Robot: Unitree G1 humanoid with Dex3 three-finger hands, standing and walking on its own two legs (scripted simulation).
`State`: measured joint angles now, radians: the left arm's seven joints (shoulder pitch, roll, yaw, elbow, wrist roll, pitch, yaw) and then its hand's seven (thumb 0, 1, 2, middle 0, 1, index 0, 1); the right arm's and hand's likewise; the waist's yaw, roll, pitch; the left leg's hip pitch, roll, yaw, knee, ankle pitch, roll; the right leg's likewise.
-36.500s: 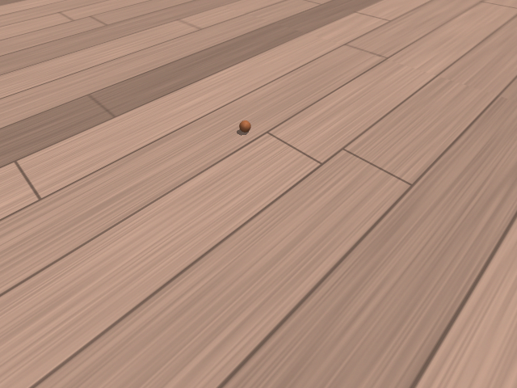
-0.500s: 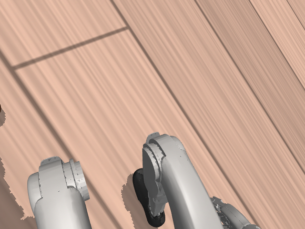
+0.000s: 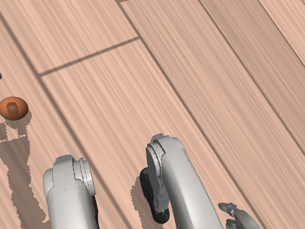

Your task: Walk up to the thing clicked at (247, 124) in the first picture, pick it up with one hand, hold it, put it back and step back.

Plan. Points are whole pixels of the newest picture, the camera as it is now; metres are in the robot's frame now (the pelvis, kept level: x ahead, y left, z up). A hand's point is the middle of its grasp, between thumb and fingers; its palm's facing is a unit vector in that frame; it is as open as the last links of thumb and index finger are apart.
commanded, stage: withdraw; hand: left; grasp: from above
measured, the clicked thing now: (13, 108) +0.51 +0.33 -0.31
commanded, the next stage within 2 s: home in 0.08 s
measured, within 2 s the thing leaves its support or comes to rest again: neither
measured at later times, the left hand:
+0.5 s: hand out of the picture +0.45 +0.34 -0.09, palm faces -0.35 -0.23 -0.91, open 11.5 cm
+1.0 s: hand out of the picture +0.28 +0.27 +0.12, palm faces -0.04 -0.86 -0.52, open 7.5 cm
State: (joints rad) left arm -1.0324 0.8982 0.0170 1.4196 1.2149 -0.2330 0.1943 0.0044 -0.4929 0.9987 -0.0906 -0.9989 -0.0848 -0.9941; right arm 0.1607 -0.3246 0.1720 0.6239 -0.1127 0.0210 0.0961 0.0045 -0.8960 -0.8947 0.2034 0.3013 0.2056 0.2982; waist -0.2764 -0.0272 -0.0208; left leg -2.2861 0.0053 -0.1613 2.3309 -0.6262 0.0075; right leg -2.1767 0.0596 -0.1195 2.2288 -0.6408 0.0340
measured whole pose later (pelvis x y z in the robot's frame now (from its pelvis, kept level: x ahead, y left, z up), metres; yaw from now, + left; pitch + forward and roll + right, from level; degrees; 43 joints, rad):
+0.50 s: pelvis +0.01 +0.00 +0.04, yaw +2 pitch +36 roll -10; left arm -0.72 0.72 0.09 0.94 0.97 -0.08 0.12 0.00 0.07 0.88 -0.22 -0.59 -0.21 -0.59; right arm 0.19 -0.24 0.05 0.64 -0.05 0.05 0.12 0.01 -0.89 -0.89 0.21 0.30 0.21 0.30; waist -0.17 0.03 -0.13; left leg -2.20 0.01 -0.13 2.22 -0.66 0.02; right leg -2.10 0.05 -0.09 2.13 -0.68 0.04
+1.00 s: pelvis +0.03 +0.00 +0.22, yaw +8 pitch +27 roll -5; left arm -0.03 0.39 0.04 0.30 0.23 0.23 0.06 0.01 0.88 0.90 -0.21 -0.31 -0.21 -0.30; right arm 0.09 -0.22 0.03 0.56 0.04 -0.07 -0.04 0.01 -0.90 -0.90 0.20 0.30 0.21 0.30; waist -0.07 0.03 -0.20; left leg -1.50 0.01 -0.09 1.63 -0.59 0.00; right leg -1.43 0.03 -0.06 1.57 -0.61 0.02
